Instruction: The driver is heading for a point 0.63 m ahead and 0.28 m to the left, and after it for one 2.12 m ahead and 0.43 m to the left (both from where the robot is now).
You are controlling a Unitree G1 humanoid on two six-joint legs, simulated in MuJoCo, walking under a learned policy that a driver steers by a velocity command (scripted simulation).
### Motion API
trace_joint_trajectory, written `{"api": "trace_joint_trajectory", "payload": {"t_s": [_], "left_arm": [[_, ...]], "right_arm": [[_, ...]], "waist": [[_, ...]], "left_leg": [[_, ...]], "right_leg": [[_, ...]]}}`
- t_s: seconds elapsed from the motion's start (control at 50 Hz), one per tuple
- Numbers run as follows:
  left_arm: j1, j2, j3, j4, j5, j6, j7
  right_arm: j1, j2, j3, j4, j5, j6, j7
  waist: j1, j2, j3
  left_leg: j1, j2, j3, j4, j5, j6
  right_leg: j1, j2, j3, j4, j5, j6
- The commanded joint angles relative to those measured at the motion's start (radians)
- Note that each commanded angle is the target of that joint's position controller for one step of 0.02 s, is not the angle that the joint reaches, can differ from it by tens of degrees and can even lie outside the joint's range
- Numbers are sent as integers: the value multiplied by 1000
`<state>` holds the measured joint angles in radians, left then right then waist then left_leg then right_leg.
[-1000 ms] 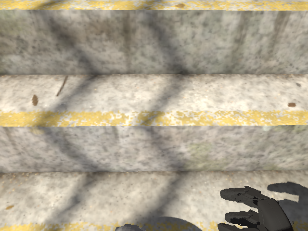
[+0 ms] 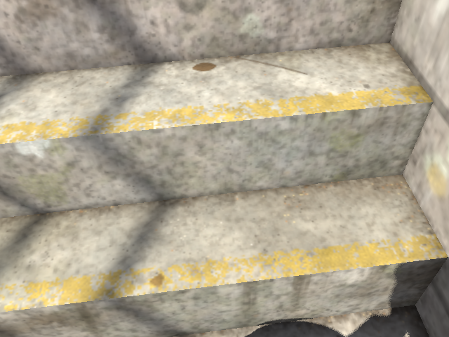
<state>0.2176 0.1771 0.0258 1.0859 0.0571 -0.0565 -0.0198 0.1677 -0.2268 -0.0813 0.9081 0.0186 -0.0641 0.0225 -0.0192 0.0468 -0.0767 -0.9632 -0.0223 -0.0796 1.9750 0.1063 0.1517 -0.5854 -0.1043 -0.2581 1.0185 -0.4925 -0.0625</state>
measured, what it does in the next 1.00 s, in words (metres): climbs, turning left: left foot, then right foot 0.22 m higher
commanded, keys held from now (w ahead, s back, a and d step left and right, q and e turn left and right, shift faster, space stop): q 0.64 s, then w+q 0.36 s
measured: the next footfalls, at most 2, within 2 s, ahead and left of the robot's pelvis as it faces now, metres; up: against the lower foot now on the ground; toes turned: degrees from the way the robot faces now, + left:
left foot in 0.44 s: +0.09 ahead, +0.14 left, +0.00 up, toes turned +17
right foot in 0.96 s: +0.28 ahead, -0.10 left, +0.22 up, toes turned +32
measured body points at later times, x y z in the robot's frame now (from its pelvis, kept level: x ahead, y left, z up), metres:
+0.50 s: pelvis +0.08 +0.03 +0.05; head +0.07 +0.04 +0.50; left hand +0.25 +0.31 -0.02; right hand +0.24 -0.18 -0.08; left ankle +0.05 +0.13 -0.67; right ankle +0.03 -0.10 -0.66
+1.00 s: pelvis +0.16 -0.02 +0.09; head +0.16 -0.01 +0.54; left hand +0.24 +0.28 +0.01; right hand +0.32 -0.22 -0.05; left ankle +0.06 +0.13 -0.66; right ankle +0.24 -0.12 -0.47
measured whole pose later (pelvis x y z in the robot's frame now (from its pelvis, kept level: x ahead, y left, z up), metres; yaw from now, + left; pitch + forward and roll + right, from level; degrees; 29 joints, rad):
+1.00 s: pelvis +0.16 -0.02 +0.09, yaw +32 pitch +13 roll -5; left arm 0.03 0.21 -0.06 0.68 0.03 0.00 -0.04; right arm 0.38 -0.25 -0.02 0.88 -0.08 -0.06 0.07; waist 0.00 0.08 -0.24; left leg -0.41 0.09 -0.33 0.35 -0.13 0.09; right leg -1.05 0.04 -0.08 1.58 -0.91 -0.05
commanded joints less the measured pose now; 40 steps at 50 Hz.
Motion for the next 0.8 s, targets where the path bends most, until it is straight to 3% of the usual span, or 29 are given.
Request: {"api": "trace_joint_trajectory", "payload": {"t_s": [0.02,0.06,0.08,0.1,0.16,0.2,0.24,0.26,0.28,0.3,0.32,0.34,0.38,0.42,0.44,0.46,0.48,0.5,0.52,0.54,0.56,0.58,0.6,0.64,0.66,0.7,0.74,0.78,0.8], "left_arm": [[-225,14,-11,-140,28,-18,-47],[-270,56,-10,-142,30,-2,-64],[-226,53,-10,-124,38,-6,-64],[-171,37,-18,-96,41,-10,-63],[-21,15,-39,-43,28,-38,-61],[-17,18,-51,-55,31,-54,-70],[-111,21,-61,-103,26,-69,-80],[-191,29,-58,-142,21,-75,-78],[-301,45,-54,-186,3,-82,-75],[-387,76,-39,-229,-10,-87,-71],[-365,114,-21,-223,-2,-92,-65],[-323,141,-6,-203,19,-90,-59],[-303,184,18,-217,34,-84,-36],[-274,172,27,-225,6,-43,-24],[-198,145,30,-208,-8,-22,-30],[-163,75,24,-258,-7,-16,-32],[-172,49,16,-312,-12,-26,-14],[-263,77,23,-364,-11,-26,-3],[-384,85,23,-403,-3,-26,-1],[-373,75,16,-384,2,-30,-13],[-373,124,28,-369,2,-17,-30],[-356,95,22,-382,-16,-14,-36],[-309,89,17,-392,-33,-19,-34],[-267,103,9,-434,-37,-8,-22],[-238,112,8,-433,-29,2,-16],[-236,87,-11,-433,-10,11,-16],[-255,76,-31,-440,-2,6,-24],[-303,77,-47,-479,-9,-2,-8],[-339,93,-54,-498,-9,-11,2]], "right_arm": [[204,48,33,79,28,-6,80],[198,-12,22,110,20,3,108],[159,-28,16,111,15,13,103],[114,-15,27,107,4,21,100],[11,-31,30,100,-17,39,86],[-31,-33,29,108,-26,47,71],[-29,-23,23,129,-36,57,67],[-44,-19,24,121,-45,65,69],[-64,-7,32,106,-62,74,73],[-109,-3,38,78,-73,82,72],[-152,-20,30,50,-75,82,58],[-122,-19,33,39,-79,86,49],[-69,19,51,2,-72,75,36],[-22,17,51,-6,-40,35,25],[2,-7,35,6,-43,16,4],[25,-86,11,4,-53,5,-27],[74,-157,-1,2,-46,7,-38],[136,-190,-22,-8,-35,16,-40],[256,-199,-34,11,-49,14,-41],[280,-221,-49,25,-63,6,-33],[246,-223,-52,20,-78,25,-26],[232,-217,-47,15,-87,48,-11],[168,-182,-34,-8,-75,58,6],[36,-98,9,-67,-48,53,29],[36,-79,21,-70,-46,44,22],[94,-61,38,-59,-58,23,7],[157,-95,40,-54,-75,6,-5],[291,-104,44,-21,-74,-10,-15],[299,-117,46,-23,-75,-20,-14]], "waist": [[-84,-64,-64],[-84,-55,-115],[-69,-34,-87],[-43,1,-71],[16,-35,-82],[28,-66,-75],[1,-59,-70],[-17,-32,-65],[-53,-39,-77],[-54,-90,-81],[-38,-171,-56],[-33,-202,-47],[-32,-148,-45],[-45,-98,-59],[-16,-73,-68],[51,32,-124],[56,119,-201],[-23,150,-173],[-122,178,-142],[-129,178,-146],[-145,76,-155],[-126,66,-144],[-72,18,-113],[-2,-55,-107],[2,-37,-119],[-14,-12,-90],[-45,37,-77],[-85,59,-77],[-91,44,-55]], "left_leg": [[-129,-22,-186,89,-42,57],[-108,-29,-105,281,-117,34],[-153,-29,-122,293,-122,40],[-193,-19,-134,299,-129,48],[-274,-8,-105,224,-163,44],[-265,14,-104,122,-182,12],[-163,59,-94,-72,-163,-36],[-94,98,-56,-256,-159,-68],[43,154,29,-492,-209,-106],[225,159,109,-690,-344,-144],[270,144,111,-782,-405,-167],[259,142,87,-844,-424,-158],[253,144,71,-1033,-405,-147],[318,52,159,-1449,-232,-109],[417,10,144,-1568,-122,-86],[572,41,22,-1442,406,10],[844,135,-163,-1430,547,132],[987,210,-315,-1521,405,203],[1086,244,-404,-1566,324,229],[1099,272,-444,-1562,374,238],[1014,277,-452,-1554,375,249],[941,267,-465,-1553,283,256],[863,276,-457,-1566,231,260],[740,289,-392,-1596,185,226],[728,275,-370,-1611,64,201],[695,225,-344,-1645,-307,145],[619,187,-338,-1666,-428,135],[723,219,-414,-1646,-486,136],[770,238,-423,-1650,-489,133]], "right_leg": [[117,-226,282,-537,900,-115],[156,-207,167,-603,869,-213],[193,-192,119,-637,776,-206],[244,-190,112,-663,730,-205],[466,-143,30,-674,727,-164],[548,-154,2,-687,762,-171],[540,-164,-36,-705,762,-176],[519,-168,-64,-726,729,-173],[466,-159,-110,-757,657,-157],[390,-155,-144,-785,639,-164],[432,-207,-100,-759,778,-199],[522,-274,-56,-741,886,-228],[683,-342,-27,-652,1076,-235],[802,-269,-51,-546,954,-176],[780,-220,-60,-454,838,-121],[628,-115,-107,-333,628,-44],[365,-19,-97,-285,271,42],[113,54,-56,-195,22,103],[-129,67,46,76,-127,127],[-275,62,163,369,-151,118],[-335,97,278,684,-83,79],[-427,138,363,896,-15,37],[-469,149,396,1032,22,0],[-482,122,405,1127,5,-23],[-518,121,408,1181,-18,-25],[-613,116,379,1217,1,-32],[-640,134,333,1295,-3,-36],[-809,127,352,1378,-67,-31],[-884,111,353,1323,-94,-31]]}}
